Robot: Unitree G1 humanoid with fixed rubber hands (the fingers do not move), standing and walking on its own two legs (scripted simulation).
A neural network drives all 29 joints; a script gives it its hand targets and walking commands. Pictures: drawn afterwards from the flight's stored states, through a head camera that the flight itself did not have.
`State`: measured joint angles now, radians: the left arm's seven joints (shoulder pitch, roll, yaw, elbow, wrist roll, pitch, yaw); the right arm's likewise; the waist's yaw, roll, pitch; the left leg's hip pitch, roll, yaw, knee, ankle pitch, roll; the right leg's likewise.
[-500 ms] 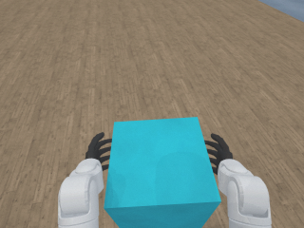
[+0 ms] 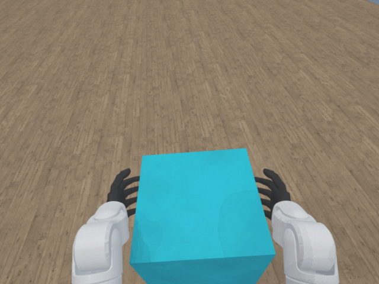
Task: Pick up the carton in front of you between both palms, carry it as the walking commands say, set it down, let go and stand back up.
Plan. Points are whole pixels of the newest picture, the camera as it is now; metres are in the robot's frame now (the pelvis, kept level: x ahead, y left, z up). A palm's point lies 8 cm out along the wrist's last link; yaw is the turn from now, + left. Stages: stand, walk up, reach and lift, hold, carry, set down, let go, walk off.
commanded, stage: carry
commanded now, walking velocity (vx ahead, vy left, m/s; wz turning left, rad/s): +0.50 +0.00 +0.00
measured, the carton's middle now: (199, 225) +0.27 +0.00 +0.00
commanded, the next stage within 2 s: none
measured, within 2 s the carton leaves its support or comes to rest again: neither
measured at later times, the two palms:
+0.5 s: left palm (135, 107) +0.60 +0.18 +0.06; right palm (237, 105) +0.58 -0.12 +0.07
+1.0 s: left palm (162, 51) +0.93 +0.13 +0.08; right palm (238, 50) +0.93 -0.17 +0.07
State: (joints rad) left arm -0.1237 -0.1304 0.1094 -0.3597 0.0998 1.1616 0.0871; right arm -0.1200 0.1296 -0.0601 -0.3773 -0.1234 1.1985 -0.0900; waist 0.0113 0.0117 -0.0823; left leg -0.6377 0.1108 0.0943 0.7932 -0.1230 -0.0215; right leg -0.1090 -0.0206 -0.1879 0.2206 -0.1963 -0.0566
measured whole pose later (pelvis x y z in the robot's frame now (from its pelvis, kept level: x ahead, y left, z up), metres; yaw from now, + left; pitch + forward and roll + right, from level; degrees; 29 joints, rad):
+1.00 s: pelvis +0.67 -0.02 +0.00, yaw +0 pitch +4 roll +2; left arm -0.15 -0.13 0.11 -0.37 0.10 1.18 0.09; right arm -0.14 0.13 -0.07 -0.39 -0.12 1.20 -0.09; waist 0.01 0.01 -0.04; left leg -0.61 0.12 0.09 0.88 -0.18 -0.01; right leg -0.15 -0.02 -0.21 0.26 -0.19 -0.07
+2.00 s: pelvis +1.34 -0.04 +0.00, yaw +0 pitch +4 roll +2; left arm -0.16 -0.13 0.11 -0.37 0.10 1.18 0.09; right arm -0.15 0.13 -0.08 -0.38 -0.12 1.20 -0.09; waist 0.01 0.00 -0.02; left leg -0.59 0.11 0.09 0.92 -0.21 -0.01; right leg -0.17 -0.03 -0.22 0.27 -0.18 -0.07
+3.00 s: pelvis +1.63 -0.02 -0.02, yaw -1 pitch +4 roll +0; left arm -0.17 -0.13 0.11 -0.30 0.13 1.20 0.08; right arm -0.15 0.13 -0.09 -0.31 -0.12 1.22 -0.08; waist 0.00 0.00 -0.12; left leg -0.30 0.06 0.19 0.56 -0.32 0.02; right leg -0.22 -0.06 -0.14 0.54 -0.37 0.01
